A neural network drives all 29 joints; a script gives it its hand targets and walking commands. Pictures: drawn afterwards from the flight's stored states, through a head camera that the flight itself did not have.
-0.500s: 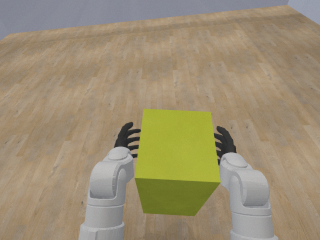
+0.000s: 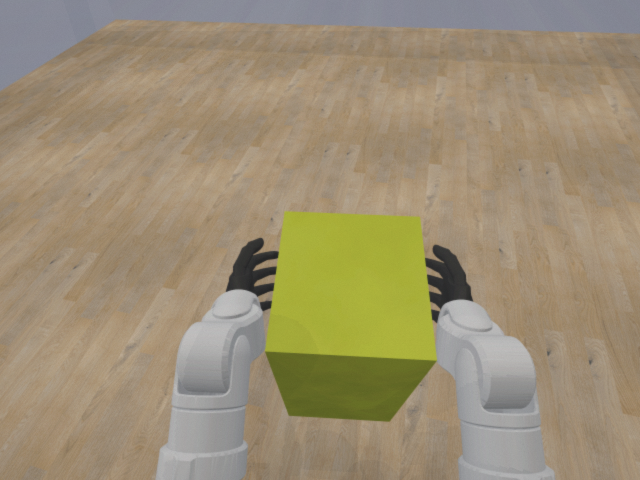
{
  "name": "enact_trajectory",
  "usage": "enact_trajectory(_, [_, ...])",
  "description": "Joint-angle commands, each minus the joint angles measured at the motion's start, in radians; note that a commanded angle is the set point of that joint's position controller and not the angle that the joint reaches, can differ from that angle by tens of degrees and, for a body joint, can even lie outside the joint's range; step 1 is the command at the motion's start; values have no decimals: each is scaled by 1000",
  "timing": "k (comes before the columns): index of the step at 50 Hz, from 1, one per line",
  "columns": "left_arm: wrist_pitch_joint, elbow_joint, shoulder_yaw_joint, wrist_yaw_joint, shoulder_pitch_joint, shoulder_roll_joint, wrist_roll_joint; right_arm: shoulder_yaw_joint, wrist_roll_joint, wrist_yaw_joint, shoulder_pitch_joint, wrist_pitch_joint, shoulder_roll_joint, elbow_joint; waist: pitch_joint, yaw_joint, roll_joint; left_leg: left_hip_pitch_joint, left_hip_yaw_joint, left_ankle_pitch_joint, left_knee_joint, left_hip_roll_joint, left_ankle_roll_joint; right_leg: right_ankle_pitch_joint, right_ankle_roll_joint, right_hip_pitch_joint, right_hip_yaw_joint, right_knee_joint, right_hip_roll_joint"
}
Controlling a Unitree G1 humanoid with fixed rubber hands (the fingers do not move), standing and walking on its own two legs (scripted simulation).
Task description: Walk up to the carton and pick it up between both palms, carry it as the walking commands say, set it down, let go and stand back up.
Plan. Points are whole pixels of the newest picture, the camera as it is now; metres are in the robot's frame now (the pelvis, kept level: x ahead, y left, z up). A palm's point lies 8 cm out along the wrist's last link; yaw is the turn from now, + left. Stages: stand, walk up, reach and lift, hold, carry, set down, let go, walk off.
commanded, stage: carry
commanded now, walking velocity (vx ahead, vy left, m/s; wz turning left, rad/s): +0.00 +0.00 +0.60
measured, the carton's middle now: (344, 331) +0.30 +0.00 +0.02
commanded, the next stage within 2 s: none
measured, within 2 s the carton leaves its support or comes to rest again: neither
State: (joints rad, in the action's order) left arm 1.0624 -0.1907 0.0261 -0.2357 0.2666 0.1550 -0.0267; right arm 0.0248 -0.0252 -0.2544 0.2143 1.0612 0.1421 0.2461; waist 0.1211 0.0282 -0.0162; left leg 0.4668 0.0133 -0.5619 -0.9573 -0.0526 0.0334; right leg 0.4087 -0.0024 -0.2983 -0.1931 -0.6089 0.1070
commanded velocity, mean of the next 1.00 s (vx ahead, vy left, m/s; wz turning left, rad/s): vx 0.00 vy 0.00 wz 0.60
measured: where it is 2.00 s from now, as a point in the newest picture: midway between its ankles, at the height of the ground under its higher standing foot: (259, 438)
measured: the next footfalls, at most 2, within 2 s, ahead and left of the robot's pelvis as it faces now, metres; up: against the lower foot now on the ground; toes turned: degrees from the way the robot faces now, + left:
left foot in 0.20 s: +0.19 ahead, +0.14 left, +0.00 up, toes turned +5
right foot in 0.52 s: +0.31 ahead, -0.05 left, +0.00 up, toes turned +7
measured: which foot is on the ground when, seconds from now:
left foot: up 0.00-0.18, down 0.20-0.52, up 0.54-0.88, down 0.90-1.00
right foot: down 0.00-0.20, up 0.22-0.50, down 0.52-0.90, up 0.92-1.00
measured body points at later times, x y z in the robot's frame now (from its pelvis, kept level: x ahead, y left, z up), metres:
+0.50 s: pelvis +0.22 +0.04 +0.00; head +0.27 +0.05 +0.45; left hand +0.54 +0.25 +0.09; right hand +0.60 +0.02 +0.09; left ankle +0.15 +0.13 -0.72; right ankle +0.27 -0.05 -0.71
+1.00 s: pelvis +0.36 +0.14 -0.02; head +0.38 +0.15 +0.43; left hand +0.61 +0.41 +0.07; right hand +0.72 +0.19 +0.07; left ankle +0.31 +0.24 -0.73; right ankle +0.29 -0.02 -0.65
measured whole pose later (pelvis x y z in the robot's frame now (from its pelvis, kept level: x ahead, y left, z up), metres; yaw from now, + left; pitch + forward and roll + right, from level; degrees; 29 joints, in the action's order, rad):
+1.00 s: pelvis +0.36 +0.14 -0.02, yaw +26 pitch +7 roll -1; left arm 0.91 0.01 0.22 -0.24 0.43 0.21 -0.03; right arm 0.17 -0.06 -0.25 0.44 0.94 0.21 0.02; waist 0.09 0.03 -0.01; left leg 0.52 -0.06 -0.38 -0.78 -0.06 0.03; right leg 0.67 0.07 -0.47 -0.13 -1.21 0.12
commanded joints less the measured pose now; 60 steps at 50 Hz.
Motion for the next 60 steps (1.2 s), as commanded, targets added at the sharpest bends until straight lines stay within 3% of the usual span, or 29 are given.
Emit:
enact_trajectory(1, [-22,-10,-376,82,469,890,214,-426,151,75,532,-8,844,-1,145,-22,196,351,105,137,-32,93,-28,-1058,-104,518,100,163,335])
enact_trajectory(6, [-34,168,-306,77,577,789,185,-405,128,35,757,-27,803,-119,156,-29,359,172,225,378,233,-7,-13,-1082,-5,436,-118,-32,188])
enact_trajectory(8, [-38,166,-302,64,560,811,166,-398,135,33,710,-31,815,-134,247,-57,271,-36,305,472,369,-96,1,-1103,35,384,-156,-296,148])
enact_trajectory(9, [-52,172,-283,58,605,785,157,-378,146,37,742,-41,774,-145,321,-97,113,-281,133,849,502,-39,29,-973,87,234,-135,-534,125])
enact_trajectory(11, [-24,115,-312,68,187,856,132,-410,158,66,328,-11,850,-129,362,-66,-244,-739,-480,2039,395,287,204,330,145,-410,89,-848,-128])
enact_trajectory(12, [-43,106,-344,67,202,881,129,-395,169,77,420,-39,845,-86,364,-56,-187,-712,-520,2060,371,298,224,301,123,-406,201,-876,-97])
enact_trajectory(14, [-85,78,-388,55,589,928,179,-399,188,89,716,-66,856,-96,328,-61,-108,-746,-429,1793,401,244,156,301,94,-502,185,-691,-52])
enact_trajectory(16, [-113,40,-419,45,752,933,196,-380,162,87,742,-88,869,-147,322,-59,-214,-612,-359,1651,395,202,158,264,86,-414,174,-453,-34])
enact_trajectory(17, [-125,38,-398,38,740,907,186,-373,151,81,707,-98,861,-167,318,-67,-148,-577,-376,1590,396,184,158,258,105,-372,142,-356,-66])
enact_trajectory(21, [-151,87,-417,18,761,884,183,-373,128,54,791,-147,816,-152,427,-68,-141,-496,-309,1497,317,159,123,37,95,-144,100,-73,-121])
enact_trajectory(23, [-150,103,-404,9,692,845,153,-394,128,44,746,-152,788,-157,447,-48,-147,-377,-286,1417,196,135,86,-160,52,42,119,94,-78])
enact_trajectory(24, [-157,121,-395,10,757,848,158,-384,127,39,834,-161,777,-146,487,-24,-49,-208,-231,1138,86,102,33,-494,9,274,172,204,27])
enact_trajectory(26, [-142,147,-374,4,639,752,119,-399,105,25,732,-152,785,-198,503,-6,246,334,-67,-170,-167,-1,-17,-1566,-147,724,366,-31,390])
enact_trajectory(27, [-145,227,-378,5,582,768,107,-357,104,33,771,-155,692,-191,441,-10,239,303,-3,-250,-208,58,-32,-1427,-161,573,339,12,452])
enact_trajectory(30, [-131,208,-359,24,560,785,106,-393,104,36,674,-126,792,-241,270,-16,149,376,29,-32,-158,97,-64,-1104,-156,483,226,56,420])
enact_trajectory(32, [-157,194,-339,25,749,786,130,-376,114,33,838,-144,808,-257,236,-22,206,353,30,76,-160,88,-53,-1049,-116,425,145,50,353])
enact_trajectory(36, [-146,230,-318,35,648,777,127,-402,121,19,824,-141,826,-239,280,-22,323,310,91,220,-62,32,-26,-1040,-52,456,18,-17,255])
enact_trajectory(40, [-149,279,-291,34,652,778,117,-411,128,16,846,-132,829,-261,234,-25,342,266,129,269,42,36,-25,-922,-14,382,-47,-50,260])
enact_trajectory(43, [-156,175,-315,18,739,791,126,-382,135,18,788,-121,830,-289,342,-70,181,11,163,462,353,-63,-12,-934,64,366,-105,-367,185])
enact_trajectory(44, [-166,172,-304,8,759,748,130,-362,136,16,790,-131,764,-299,414,-93,49,-241,-51,888,504,-21,14,-826,117,211,-56,-594,116])
enact_trajectory(45, [-158,206,-301,6,715,749,107,-356,135,25,752,-131,752,-326,368,-70,-273,-539,-473,1644,432,176,119,85,168,-254,51,-745,-22])
enact_trajectory(46, [-147,189,-346,12,568,807,102,-364,134,36,649,-132,785,-272,403,-44,-322,-596,-681,2000,388,283,187,396,186,-372,161,-848,-128])
enact_trajectory(47, [-145,190,-363,10,472,837,88,-373,132,47,586,-132,798,-251,383,-40,-209,-587,-609,1894,340,260,169,331,170,-386,260,-853,-54])
enact_trajectory(49, [-166,159,-408,16,749,866,143,-359,129,56,743,-143,828,-296,348,-62,-124,-583,-484,1672,342,195,134,370,139,-433,204,-613,-39])
enact_trajectory(55, [-229,89,-433,0,879,843,166,-366,121,43,853,-217,775,-196,461,-70,-151,-540,-437,1584,313,143,115,177,124,-158,145,-93,-127])
enact_trajectory(57, [-227,130,-423,-9,873,839,149,-371,113,34,873,-218,747,-198,507,-58,-171,-478,-410,1547,232,121,80,12,97,-15,143,55,-92])
enact_trajectory(58, [-214,189,-401,-11,773,826,124,-367,100,21,857,-221,714,-180,505,-32,-103,-318,-357,1369,150,93,46,-197,61,169,171,171,-29])
enact_trajectory(59, [-207,197,-388,-17,754,785,113,-367,97,16,845,-214,713,-204,513,-12,-30,-97,-285,967,74,46,11,-654,13,371,216,170,91])
enact_trajectory(60, [-213,183,-396,-13,787,779,122,-362,99,14,888,-221,720,-184,520,3,138,184,-189,331,-30,-13,-9,-1134,-60,609,289,75,255])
